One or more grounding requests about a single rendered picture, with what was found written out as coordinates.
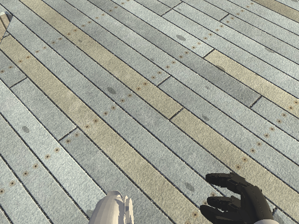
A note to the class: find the robot left thigh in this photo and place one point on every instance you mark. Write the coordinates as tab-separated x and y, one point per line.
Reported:
113	209

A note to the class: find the right robot hand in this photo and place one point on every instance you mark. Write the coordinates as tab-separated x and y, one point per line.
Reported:
251	207

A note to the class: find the robot left shin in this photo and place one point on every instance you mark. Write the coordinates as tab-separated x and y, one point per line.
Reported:
114	192

